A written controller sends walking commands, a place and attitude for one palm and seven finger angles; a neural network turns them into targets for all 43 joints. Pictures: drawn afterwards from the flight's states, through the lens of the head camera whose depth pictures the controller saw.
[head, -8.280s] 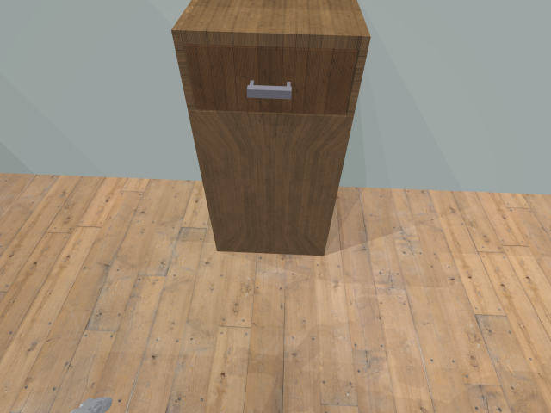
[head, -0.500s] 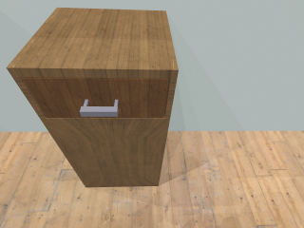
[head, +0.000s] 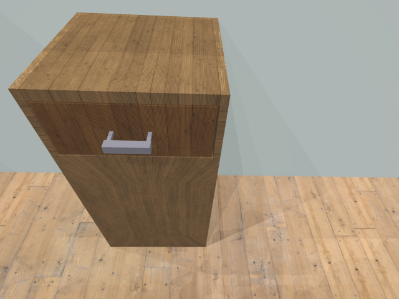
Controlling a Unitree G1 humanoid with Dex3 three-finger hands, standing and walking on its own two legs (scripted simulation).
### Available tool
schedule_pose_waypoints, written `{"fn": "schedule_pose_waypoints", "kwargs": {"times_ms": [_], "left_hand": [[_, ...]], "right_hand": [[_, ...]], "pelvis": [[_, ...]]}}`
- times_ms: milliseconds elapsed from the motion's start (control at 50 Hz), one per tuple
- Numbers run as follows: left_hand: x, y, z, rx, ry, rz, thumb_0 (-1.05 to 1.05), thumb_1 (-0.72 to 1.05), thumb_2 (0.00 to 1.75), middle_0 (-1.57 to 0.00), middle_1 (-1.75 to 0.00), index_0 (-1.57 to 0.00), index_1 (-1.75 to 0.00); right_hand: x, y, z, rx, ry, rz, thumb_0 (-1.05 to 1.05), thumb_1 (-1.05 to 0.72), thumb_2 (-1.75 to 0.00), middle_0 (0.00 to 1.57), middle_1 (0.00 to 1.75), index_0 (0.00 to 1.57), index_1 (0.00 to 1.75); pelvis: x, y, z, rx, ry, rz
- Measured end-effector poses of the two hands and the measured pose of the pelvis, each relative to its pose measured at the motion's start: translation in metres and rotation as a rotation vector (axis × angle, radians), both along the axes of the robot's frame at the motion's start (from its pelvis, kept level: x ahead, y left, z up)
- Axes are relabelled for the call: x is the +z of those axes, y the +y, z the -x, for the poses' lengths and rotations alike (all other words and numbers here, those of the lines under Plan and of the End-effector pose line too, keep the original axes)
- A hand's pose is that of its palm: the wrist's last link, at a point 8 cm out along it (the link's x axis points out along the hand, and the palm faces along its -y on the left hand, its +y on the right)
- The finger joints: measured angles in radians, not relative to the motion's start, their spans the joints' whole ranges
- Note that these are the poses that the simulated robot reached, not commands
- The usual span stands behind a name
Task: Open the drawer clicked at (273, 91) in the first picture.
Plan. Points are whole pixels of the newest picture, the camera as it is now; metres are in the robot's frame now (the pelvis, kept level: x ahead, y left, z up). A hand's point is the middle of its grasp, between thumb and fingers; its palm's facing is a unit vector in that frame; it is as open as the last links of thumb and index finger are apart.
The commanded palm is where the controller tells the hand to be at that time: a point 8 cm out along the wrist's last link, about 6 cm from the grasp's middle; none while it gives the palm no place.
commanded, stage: shuffle to correct the standing spot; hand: left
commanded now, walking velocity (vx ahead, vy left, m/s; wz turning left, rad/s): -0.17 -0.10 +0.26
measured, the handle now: (129, 141) +0.46 +0.21 +0.03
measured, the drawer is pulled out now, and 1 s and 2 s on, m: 0.00 0.00 0.00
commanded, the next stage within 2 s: come to a stop and stand still in 0.08 s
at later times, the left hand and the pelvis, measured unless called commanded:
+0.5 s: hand out of the picture -0.05 +0.11 -0.18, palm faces +0.13 -0.98 -0.17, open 7.4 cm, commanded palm none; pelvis -0.03 -0.05 +0.00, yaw +4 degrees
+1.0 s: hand out of the picture -0.05 +0.16 -0.18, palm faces +0.12 -0.98 -0.17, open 7.4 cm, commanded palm none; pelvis -0.02 -0.01 +0.00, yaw +4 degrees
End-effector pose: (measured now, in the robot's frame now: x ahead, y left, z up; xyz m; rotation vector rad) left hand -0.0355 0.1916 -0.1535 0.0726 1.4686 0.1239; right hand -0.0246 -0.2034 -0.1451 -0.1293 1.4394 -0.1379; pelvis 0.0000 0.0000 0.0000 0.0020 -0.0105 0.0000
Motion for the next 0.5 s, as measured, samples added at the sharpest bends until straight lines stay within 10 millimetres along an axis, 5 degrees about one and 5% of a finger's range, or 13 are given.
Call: {"fn": "schedule_pose_waypoints", "kwargs": {"times_ms": [280, 500], "left_hand": [[0.005, 0.003, 0.003, 0.018, -0.045, -0.095, 0.01, 0.91, 0.90, -0.20, -0.30, -0.20, -0.30], [0.005, -0.035, 0.025, 0.079, -0.093, -0.055, 0.00, 0.91, 0.90, -0.19, -0.30, -0.20, -0.30]], "right_hand": [[-0.009, -0.031, 0.011, 0.010, -0.008, 0.001, 0.01, -0.91, -0.90, 0.20, 0.30, 0.20, 0.30], [-0.005, -0.065, 0.002, 0.076, -0.025, -0.010, 0.01, -0.91, -0.90, 0.19, 0.30, 0.20, 0.30]], "pelvis": [[-0.006, -0.026, 0.031, 0.035, 0.015, -0.033], [-0.003, -0.053, 0.031, 0.071, 0.009, -0.001]]}}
